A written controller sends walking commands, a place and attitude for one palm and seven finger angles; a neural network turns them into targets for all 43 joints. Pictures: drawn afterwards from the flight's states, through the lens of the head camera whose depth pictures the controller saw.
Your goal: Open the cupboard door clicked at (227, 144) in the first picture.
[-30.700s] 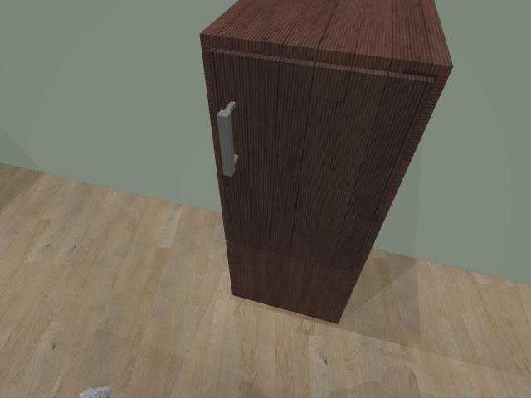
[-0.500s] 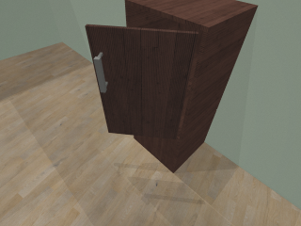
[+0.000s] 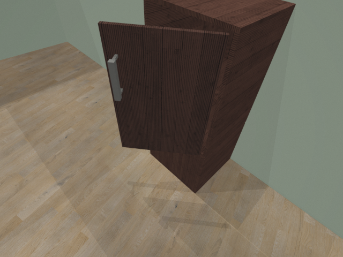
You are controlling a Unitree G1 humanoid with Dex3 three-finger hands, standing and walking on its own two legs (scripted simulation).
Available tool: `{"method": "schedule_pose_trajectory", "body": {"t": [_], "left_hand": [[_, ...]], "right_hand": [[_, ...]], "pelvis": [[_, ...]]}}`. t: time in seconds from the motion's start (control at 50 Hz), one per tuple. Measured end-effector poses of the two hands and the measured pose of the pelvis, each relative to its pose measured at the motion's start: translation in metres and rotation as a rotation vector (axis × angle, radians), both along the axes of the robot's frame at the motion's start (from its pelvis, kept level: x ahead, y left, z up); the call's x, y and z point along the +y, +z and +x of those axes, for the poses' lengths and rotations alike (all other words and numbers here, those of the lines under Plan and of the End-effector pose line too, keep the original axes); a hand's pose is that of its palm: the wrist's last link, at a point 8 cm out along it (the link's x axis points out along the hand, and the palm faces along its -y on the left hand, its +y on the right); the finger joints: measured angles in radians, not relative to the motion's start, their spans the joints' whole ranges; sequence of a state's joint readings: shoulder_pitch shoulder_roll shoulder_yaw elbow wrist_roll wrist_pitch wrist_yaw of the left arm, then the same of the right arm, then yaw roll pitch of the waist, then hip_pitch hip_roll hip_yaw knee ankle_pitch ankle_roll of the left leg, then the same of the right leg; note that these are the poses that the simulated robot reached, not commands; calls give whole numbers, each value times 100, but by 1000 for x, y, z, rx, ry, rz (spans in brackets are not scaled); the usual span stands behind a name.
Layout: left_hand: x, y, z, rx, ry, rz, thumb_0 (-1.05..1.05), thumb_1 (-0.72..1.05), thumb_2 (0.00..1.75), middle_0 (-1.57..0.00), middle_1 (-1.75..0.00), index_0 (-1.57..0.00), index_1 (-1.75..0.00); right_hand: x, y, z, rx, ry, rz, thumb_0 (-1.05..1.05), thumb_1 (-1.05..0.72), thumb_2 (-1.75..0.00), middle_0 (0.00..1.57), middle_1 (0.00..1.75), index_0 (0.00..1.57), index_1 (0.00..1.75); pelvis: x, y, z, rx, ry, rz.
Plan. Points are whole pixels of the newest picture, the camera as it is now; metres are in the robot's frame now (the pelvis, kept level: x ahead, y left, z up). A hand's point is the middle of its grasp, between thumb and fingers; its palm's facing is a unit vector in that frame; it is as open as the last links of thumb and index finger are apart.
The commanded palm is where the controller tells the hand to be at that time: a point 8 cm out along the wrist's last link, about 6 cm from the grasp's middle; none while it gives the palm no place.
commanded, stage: shuffle to correct the standing spot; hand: left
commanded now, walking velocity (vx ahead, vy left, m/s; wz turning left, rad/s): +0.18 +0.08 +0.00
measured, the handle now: (116, 78) +0.65 +0.24 +0.07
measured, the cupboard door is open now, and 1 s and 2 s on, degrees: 39 39 39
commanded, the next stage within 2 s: come to a stop and stand still in 0.38 s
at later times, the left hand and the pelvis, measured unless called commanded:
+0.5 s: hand out of the picture +0.09 +0.19 -0.17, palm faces +0.07 -0.98 -0.17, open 7.3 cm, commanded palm none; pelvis +0.08 +0.03 +0.01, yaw +0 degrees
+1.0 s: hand out of the picture +0.15 +0.24 -0.17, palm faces -0.01 -0.97 -0.24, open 7.3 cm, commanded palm none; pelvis +0.08 +0.04 -0.01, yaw -3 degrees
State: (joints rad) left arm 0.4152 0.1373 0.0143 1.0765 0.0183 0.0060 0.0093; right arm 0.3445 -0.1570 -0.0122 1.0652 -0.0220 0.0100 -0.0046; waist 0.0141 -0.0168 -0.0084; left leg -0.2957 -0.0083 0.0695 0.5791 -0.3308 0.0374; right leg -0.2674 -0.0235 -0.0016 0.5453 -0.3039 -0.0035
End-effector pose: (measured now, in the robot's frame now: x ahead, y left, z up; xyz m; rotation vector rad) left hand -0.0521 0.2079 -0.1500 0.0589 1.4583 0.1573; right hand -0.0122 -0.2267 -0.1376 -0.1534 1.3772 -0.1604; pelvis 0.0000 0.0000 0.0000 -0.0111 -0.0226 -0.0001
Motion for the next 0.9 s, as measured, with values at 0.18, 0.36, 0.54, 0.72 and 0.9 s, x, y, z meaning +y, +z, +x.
{"method": "schedule_pose_trajectory", "body": {"t": [0.18,0.36,0.54,0.72,0.9], "left_hand": [[17,1,58,-49,-67,4,0,91,90,-20,-30,-20,-30],[27,9,137,-208,-80,77,2,94,90,-20,-30,-20,-30],[39,6,129,-110,-22,22,0,92,90,-20,-30,-20,-30],[77,-15,150,-15,-33,3,0,91,90,-20,-30,-20,-30],[89,6,190,-102,-102,66,0,91,90,-20,-30,-20,-29]], "right_hand": [[22,0,-1,3,-65,11,1,-91,-89,20,30,20,30],[33,-14,13,76,-68,79,1,-91,-89,20,30,20,30],[30,9,115,-56,-2,6,2,-93,-89,20,30,20,30],[64,11,174,-135,25,-61,1,-92,-89,20,30,20,30],[57,7,166,-150,-20,-46,1,-93,-89,20,30,20,30]], "pelvis": [[13,1,24,0,-36,6],[7,-5,56,4,-28,5],[34,5,93,7,-6,6],[67,-5,119,10,-23,0],[62,1,98,30,-52,-2]]}}
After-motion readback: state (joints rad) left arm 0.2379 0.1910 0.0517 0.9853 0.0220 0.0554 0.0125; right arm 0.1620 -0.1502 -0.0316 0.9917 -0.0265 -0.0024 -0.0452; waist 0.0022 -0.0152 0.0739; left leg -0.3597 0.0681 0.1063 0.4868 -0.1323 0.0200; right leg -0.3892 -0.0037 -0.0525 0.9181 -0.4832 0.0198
